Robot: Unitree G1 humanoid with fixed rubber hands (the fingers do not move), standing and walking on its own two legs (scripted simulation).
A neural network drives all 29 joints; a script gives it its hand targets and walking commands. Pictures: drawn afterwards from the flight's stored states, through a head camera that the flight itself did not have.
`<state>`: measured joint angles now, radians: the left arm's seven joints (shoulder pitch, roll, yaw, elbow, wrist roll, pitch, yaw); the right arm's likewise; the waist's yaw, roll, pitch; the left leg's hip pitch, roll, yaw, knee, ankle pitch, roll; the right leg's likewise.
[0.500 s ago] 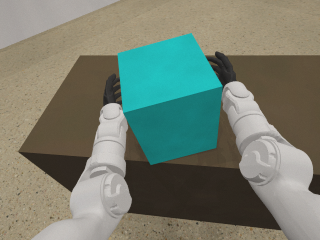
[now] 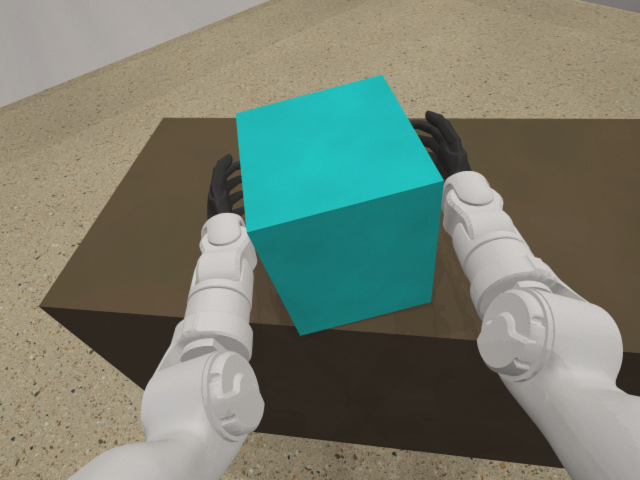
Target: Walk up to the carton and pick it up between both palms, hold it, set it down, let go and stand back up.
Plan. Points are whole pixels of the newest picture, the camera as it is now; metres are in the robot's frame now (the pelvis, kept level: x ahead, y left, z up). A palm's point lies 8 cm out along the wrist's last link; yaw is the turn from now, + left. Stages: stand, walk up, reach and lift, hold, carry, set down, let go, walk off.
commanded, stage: reach and lift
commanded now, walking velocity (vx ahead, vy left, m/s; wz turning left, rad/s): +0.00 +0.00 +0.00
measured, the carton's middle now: (338, 213) +0.44 +0.07 +0.08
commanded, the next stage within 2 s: none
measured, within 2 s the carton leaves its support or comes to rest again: neither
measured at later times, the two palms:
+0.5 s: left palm (221, 225) +0.36 +0.20 +0.13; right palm (468, 190) +0.42 -0.09 +0.15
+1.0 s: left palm (215, 211) +0.36 +0.20 +0.16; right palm (478, 188) +0.40 -0.09 +0.18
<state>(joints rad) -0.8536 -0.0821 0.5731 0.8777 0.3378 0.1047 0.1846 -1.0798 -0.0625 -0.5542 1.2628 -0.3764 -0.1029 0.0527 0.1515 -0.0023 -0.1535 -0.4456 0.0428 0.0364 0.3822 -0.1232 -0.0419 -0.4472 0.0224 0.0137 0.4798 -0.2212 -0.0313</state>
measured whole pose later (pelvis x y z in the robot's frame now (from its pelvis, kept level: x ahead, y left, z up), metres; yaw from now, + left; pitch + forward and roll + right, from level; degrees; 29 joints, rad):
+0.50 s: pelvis -0.02 +0.00 +0.00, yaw +0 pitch +5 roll +1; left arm -0.83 -0.08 0.55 0.88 0.29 0.20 0.19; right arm -1.01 -0.05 -0.51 1.26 -0.32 -0.04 0.02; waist 0.12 0.00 -0.15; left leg -0.35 0.04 0.03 0.38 -0.12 -0.04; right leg -0.35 0.02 0.01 0.47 -0.21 -0.03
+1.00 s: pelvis -0.02 +0.00 +0.00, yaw +0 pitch +2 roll +1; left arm -0.85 -0.01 0.46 0.88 0.20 0.31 0.18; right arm -1.01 -0.05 -0.34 1.26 -0.14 0.03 -0.05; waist 0.08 -0.03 -0.16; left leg -0.29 0.04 0.03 0.38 -0.12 -0.04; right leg -0.29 0.02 0.01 0.47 -0.21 -0.02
